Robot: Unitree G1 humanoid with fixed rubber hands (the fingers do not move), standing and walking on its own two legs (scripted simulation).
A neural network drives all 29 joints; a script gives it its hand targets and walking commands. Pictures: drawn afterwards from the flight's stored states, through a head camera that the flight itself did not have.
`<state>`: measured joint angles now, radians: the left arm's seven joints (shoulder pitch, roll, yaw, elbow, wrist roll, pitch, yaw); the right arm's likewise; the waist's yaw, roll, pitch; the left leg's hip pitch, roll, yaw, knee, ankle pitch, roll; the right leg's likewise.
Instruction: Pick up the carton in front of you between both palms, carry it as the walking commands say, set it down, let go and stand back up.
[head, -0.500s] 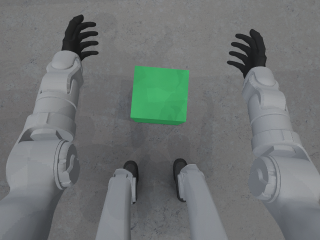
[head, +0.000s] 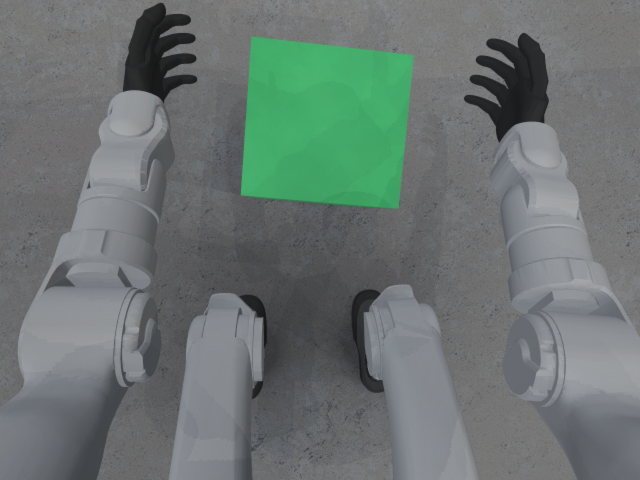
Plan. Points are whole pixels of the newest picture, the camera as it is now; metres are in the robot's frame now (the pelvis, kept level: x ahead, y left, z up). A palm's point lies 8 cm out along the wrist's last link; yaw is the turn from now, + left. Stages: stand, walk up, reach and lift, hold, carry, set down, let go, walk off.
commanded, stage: reach and lift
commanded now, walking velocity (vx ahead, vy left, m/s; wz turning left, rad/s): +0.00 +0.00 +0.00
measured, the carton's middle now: (320, 141) +0.50 -0.02 -0.37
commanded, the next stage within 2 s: none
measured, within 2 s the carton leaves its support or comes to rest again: leaves its support in 1.26 s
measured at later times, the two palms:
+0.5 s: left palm (195, 120) +0.52 +0.16 -0.31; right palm (449, 140) +0.49 -0.21 -0.31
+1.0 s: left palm (218, 120) +0.52 +0.13 -0.31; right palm (427, 136) +0.49 -0.17 -0.31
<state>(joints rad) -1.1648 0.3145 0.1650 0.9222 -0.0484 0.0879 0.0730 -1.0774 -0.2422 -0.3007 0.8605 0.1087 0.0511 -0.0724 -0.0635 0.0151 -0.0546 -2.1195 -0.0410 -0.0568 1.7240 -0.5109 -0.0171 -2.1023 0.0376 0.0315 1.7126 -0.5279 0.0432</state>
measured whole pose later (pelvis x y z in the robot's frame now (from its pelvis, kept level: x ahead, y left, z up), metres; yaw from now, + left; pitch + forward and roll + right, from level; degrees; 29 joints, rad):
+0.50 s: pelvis -0.03 +0.00 -0.12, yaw +0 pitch +40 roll -1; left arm -1.46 0.41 0.01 1.16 -0.21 0.04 0.10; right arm -1.39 -0.33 -0.15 1.12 0.25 0.02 -0.12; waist -0.06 -0.02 0.33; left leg -2.29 -0.04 -0.05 2.17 -0.57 -0.04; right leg -2.28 0.04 0.02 2.16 -0.57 0.04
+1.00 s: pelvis -0.03 +0.00 -0.12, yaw +0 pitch +39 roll -1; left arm -1.50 0.33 -0.02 1.17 -0.22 0.02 0.14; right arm -1.44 -0.28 -0.09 1.15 0.27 0.00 -0.15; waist -0.04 -0.01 0.35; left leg -2.29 -0.04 -0.05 2.16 -0.56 -0.04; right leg -2.28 0.04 0.02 2.15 -0.56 0.05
